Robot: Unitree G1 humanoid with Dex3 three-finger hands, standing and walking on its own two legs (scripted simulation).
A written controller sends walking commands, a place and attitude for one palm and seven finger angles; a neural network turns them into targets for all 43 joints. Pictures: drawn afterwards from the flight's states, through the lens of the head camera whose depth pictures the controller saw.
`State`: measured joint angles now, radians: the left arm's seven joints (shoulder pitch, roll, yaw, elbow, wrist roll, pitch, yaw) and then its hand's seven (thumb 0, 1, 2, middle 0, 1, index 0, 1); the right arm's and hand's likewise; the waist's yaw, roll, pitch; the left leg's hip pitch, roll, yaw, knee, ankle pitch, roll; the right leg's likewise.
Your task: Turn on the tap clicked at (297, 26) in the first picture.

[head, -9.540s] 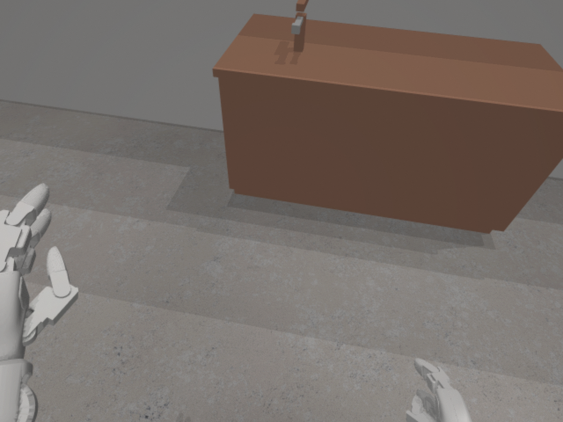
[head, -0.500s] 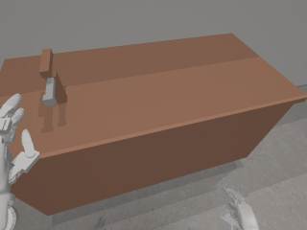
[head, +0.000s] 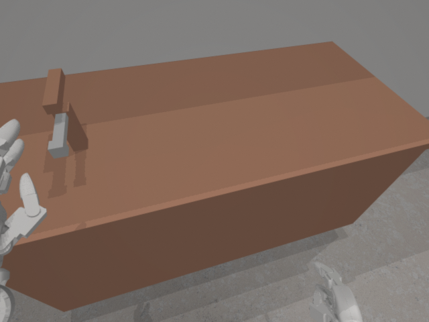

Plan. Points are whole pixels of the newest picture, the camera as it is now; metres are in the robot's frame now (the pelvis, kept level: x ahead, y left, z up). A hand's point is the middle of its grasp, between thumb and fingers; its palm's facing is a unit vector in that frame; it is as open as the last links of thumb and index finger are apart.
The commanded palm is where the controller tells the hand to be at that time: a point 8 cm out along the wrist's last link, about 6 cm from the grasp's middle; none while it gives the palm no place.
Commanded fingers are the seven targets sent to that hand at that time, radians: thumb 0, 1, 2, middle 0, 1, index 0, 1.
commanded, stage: shuffle to correct the standing spot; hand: left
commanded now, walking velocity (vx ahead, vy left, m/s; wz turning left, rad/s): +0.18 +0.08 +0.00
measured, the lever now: (58, 148) +0.41 +0.35 +0.07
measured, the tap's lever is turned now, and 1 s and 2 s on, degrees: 0 0 0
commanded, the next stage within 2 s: come to a stop and stand still in 0.44 s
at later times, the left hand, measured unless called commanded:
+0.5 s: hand (32, 181) +0.26 +0.27 +0.18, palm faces +0.41 -0.80 -0.44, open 7.4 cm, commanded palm +0.20 +0.30 +0.19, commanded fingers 0.00 0.90 0.90 -0.20 -0.30 -0.20 -0.30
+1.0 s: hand (13, 149) +0.31 +0.33 +0.18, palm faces +0.38 -0.86 -0.35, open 7.4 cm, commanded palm +0.26 +0.36 +0.19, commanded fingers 0.00 0.90 0.90 -0.20 -0.30 -0.20 -0.30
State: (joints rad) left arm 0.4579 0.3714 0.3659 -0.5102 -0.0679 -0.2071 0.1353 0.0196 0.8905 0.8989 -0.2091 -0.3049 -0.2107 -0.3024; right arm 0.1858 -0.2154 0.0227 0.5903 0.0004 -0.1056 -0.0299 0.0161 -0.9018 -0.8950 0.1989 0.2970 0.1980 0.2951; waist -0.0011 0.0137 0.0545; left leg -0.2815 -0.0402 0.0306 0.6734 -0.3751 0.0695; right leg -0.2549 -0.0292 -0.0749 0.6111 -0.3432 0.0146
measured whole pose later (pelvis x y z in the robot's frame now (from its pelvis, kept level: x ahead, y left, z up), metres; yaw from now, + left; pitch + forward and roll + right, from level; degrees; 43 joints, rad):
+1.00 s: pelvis +0.10 +0.08 +0.02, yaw -1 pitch -2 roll -1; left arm 0.46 0.34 0.35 -0.53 -0.07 -0.14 0.12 0.02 0.89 0.90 -0.21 -0.30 -0.21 -0.30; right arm 0.18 -0.19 0.04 0.60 0.00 -0.11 -0.05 0.02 -0.90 -0.90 0.20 0.30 0.20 0.30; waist 0.03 -0.02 0.08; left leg -0.21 0.04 0.03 0.47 -0.23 -0.01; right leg -0.22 -0.03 -0.06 0.41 -0.17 0.02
